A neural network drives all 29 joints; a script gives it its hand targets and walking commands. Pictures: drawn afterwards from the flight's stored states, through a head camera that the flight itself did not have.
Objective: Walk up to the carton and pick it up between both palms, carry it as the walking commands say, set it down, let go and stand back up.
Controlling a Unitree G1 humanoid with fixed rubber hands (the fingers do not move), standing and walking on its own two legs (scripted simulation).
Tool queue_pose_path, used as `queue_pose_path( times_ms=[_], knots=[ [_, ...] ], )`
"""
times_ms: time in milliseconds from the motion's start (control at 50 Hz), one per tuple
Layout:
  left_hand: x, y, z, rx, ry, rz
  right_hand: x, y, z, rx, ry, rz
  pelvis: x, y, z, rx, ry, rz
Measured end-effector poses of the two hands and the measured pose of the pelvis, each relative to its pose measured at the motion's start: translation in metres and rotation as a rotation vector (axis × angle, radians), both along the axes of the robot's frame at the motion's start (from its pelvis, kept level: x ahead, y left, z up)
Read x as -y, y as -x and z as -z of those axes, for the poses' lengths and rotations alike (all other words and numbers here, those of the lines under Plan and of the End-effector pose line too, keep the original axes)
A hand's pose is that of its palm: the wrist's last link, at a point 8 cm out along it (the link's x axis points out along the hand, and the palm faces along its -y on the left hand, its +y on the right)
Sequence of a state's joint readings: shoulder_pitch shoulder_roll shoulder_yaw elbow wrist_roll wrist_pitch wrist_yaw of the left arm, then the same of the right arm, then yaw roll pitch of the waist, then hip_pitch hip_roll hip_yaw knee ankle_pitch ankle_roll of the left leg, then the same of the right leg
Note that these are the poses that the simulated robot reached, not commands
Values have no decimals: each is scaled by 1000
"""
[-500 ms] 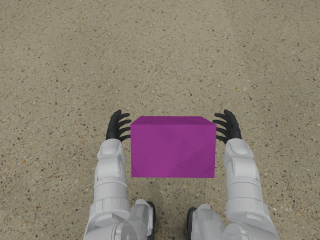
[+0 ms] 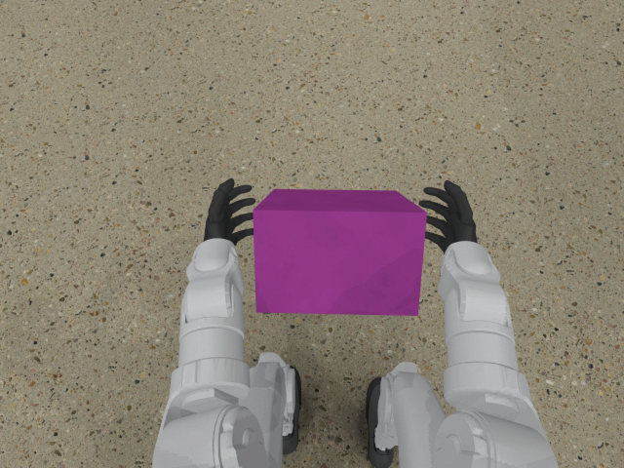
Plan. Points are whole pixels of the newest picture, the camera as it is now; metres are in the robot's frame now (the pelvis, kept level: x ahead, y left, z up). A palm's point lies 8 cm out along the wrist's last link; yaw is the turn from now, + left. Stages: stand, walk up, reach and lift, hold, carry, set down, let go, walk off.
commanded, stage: set down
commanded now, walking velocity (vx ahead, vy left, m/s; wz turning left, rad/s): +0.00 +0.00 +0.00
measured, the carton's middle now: (335, 243) +0.42 +0.02 -0.16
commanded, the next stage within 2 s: none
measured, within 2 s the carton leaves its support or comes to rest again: neither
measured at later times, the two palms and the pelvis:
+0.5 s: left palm (233, 243) +0.41 +0.18 -0.15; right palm (430, 238) +0.43 -0.13 -0.14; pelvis -0.01 +0.00 -0.08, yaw +2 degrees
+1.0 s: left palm (245, 249) +0.43 +0.18 -0.24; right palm (414, 245) +0.45 -0.12 -0.23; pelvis -0.03 +0.00 -0.15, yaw +1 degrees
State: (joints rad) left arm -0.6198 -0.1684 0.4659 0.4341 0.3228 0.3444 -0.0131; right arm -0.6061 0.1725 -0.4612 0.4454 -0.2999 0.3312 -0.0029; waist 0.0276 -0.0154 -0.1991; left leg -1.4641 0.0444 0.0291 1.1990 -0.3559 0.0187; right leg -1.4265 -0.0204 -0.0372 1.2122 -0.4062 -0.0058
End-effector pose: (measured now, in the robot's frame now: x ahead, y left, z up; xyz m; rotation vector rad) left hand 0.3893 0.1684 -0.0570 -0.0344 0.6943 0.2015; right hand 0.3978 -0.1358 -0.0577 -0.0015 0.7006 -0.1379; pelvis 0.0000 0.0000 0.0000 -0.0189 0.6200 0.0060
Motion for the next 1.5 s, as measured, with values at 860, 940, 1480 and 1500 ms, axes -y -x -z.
queue_pose_path(
  times_ms=[860, 940, 1480, 1500],
  knots=[
    [-7, -34, 157, 0, -23, -37, -11, -43, 152, 13, 21, -15, 3, 25, 132, -193, 11, -33],
    [-8, -37, 171, -1, -26, -37, -11, -47, 166, 13, 21, -19, 3, 28, 143, -198, 10, -31],
    [-10, -56, 270, -22, -34, -14, -11, -65, 265, -1, 18, -30, 7, 38, 208, -212, 5, -17],
    [-10, -57, 274, -23, -34, -13, -12, -66, 269, -1, 18, -31, 7, 38, 211, -211, 5, -17]
  ],
)
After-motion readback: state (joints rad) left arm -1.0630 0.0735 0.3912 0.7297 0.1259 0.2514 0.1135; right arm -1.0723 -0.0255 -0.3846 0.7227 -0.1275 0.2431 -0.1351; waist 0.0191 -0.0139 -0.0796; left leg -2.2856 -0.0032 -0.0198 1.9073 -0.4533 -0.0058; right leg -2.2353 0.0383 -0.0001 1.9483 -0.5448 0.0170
